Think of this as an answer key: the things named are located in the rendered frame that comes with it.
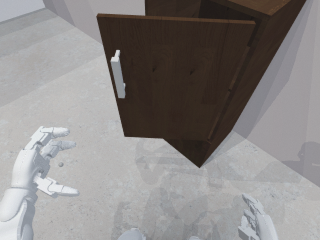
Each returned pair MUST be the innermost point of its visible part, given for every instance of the handle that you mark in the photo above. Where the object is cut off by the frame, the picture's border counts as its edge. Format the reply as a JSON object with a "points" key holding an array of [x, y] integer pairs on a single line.
{"points": [[117, 73]]}

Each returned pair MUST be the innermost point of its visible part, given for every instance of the left robot forearm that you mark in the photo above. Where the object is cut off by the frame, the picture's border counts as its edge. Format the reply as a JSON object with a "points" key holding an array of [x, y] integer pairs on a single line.
{"points": [[17, 210]]}

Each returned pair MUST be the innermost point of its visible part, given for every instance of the left robot thigh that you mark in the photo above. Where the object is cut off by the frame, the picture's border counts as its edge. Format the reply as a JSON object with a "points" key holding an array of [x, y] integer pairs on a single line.
{"points": [[132, 235]]}

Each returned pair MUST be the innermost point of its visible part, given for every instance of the right robot hand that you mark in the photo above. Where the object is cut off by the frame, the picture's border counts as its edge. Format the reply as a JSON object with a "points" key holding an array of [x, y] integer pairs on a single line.
{"points": [[262, 226]]}

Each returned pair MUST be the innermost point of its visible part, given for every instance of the left robot hand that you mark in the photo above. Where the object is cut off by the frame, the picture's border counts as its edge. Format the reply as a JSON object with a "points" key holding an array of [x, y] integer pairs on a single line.
{"points": [[25, 172]]}

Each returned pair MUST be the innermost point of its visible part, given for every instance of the cupboard door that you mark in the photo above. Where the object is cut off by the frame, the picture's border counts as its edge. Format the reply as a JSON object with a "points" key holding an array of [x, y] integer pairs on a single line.
{"points": [[176, 70]]}

